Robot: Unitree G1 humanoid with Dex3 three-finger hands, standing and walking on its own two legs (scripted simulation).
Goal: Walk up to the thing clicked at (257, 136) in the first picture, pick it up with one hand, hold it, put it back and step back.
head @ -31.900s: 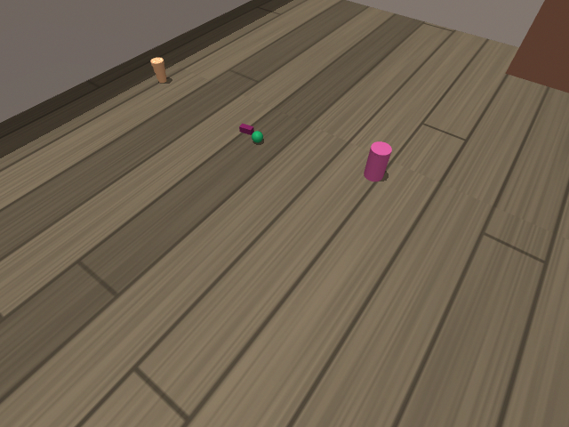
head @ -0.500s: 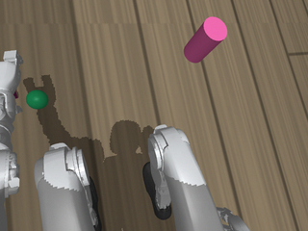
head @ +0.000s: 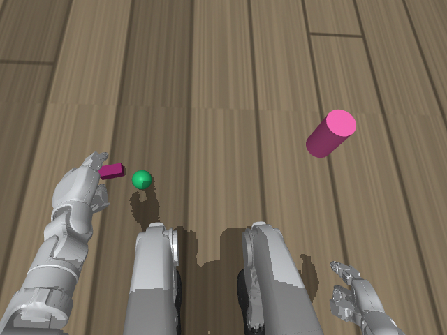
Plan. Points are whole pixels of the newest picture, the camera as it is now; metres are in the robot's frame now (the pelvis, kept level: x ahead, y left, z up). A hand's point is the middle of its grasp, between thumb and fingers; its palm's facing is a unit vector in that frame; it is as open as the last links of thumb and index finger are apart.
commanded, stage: home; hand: left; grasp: from above
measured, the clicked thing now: (142, 179) +0.51 +0.23 -0.45
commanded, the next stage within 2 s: none
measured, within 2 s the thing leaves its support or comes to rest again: neither
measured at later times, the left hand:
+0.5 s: hand (50, 243) +0.25 +0.21 +0.09, palm faces +0.08 -0.95 -0.29, open 7.4 cm
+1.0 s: hand out of the picture +0.22 +0.20 +0.18, palm faces +0.16 -0.97 -0.19, open 7.4 cm
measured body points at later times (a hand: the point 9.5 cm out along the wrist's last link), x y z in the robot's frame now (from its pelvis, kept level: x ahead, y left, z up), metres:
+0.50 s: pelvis +0.05 +0.01 +0.18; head +0.12 +0.03 +0.62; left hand +0.25 +0.26 +0.12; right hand +0.23 -0.21 +0.09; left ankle +0.09 +0.12 -0.45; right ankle +0.08 -0.12 -0.45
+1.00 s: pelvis +0.09 +0.01 +0.23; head +0.10 +0.01 +0.68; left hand +0.21 +0.25 +0.20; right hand +0.28 -0.22 +0.18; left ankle +0.09 +0.12 -0.45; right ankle +0.08 -0.12 -0.45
